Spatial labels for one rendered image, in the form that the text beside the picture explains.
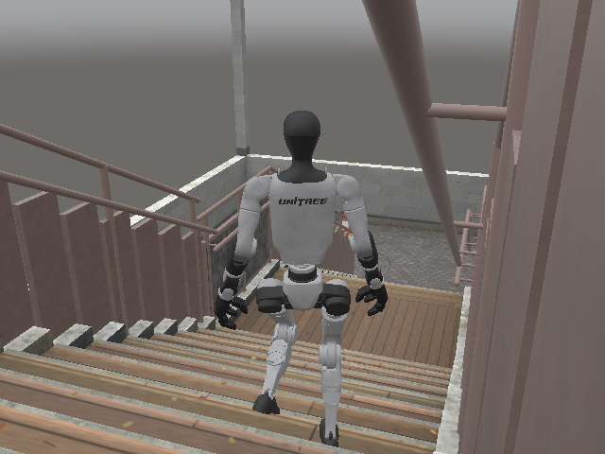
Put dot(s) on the right robot hand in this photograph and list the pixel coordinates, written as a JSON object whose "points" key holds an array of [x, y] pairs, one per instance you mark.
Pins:
{"points": [[380, 294]]}

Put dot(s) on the left robot hand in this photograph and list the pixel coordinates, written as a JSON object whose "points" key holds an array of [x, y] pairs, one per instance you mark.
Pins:
{"points": [[223, 307]]}

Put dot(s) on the robot right upper arm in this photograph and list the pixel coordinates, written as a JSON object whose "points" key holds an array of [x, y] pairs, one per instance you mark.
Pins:
{"points": [[348, 188]]}

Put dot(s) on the right robot thigh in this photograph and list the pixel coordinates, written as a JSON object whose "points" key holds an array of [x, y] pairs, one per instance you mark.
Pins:
{"points": [[336, 300]]}

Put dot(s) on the robot left forearm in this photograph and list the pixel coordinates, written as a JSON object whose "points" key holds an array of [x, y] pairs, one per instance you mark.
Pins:
{"points": [[233, 273]]}

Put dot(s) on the robot right foot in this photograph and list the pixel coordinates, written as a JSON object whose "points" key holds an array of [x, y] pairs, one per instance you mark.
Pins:
{"points": [[330, 441]]}

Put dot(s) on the robot right forearm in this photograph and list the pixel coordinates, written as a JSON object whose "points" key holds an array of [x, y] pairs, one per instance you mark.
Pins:
{"points": [[371, 267]]}

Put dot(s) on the robot left upper arm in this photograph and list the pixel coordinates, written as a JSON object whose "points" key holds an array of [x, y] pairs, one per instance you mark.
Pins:
{"points": [[255, 190]]}

